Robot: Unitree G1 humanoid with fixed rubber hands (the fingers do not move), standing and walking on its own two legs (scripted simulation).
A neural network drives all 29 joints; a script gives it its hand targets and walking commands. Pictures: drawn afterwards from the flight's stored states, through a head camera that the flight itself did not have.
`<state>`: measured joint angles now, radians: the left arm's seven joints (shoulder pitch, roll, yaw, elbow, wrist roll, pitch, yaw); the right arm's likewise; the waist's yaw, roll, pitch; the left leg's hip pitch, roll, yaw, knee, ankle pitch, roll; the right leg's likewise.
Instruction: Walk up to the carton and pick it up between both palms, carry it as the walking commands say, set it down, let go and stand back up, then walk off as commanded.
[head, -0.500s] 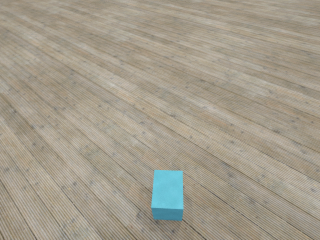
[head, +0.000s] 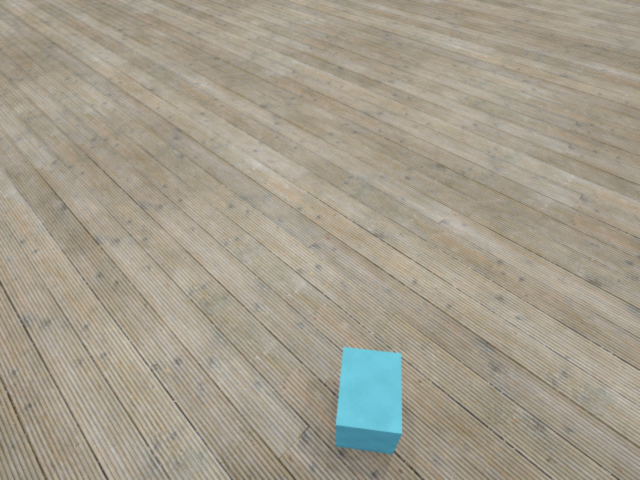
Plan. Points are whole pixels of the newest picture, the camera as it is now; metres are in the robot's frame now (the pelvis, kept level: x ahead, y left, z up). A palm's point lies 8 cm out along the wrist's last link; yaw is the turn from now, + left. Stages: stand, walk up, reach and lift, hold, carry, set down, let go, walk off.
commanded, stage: walk off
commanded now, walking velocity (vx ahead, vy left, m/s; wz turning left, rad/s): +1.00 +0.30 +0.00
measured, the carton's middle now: (367, 400) +0.45 -0.07 -0.67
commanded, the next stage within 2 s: none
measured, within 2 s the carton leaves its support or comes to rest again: rests again in 1.18 s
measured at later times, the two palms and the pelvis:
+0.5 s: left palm (195, 255) +0.52 +0.30 -0.10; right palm out of the picture +0.09 -0.08 -0.14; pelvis +0.27 +0.10 -0.02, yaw -2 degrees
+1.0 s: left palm (129, 209) +0.70 +0.52 -0.15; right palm (351, 180) +0.82 -0.01 -0.15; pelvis +0.71 +0.25 -0.03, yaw -3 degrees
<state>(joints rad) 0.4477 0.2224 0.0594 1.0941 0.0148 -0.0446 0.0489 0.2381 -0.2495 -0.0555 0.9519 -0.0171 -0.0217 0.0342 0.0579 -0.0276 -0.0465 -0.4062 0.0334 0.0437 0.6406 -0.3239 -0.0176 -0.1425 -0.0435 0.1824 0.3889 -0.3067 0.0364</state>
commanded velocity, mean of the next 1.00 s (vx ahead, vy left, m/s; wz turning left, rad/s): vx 1.00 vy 0.30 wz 0.00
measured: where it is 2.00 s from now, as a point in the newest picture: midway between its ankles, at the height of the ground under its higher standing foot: (267, 188)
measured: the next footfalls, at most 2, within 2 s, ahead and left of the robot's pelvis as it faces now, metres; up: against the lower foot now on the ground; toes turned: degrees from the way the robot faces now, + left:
left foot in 0.06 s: +0.08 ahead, +0.17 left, +0.00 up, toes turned +6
right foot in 0.32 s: +0.29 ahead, -0.03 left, +0.06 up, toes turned -11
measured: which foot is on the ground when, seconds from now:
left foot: up 0.00-0.04, down 0.06-0.52, up 0.54-0.88, down 0.90-1.00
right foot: down 0.00-0.06, up 0.08-0.30, down 0.32-0.36, up 0.38-0.48, down 0.50-0.90, up 0.92-1.00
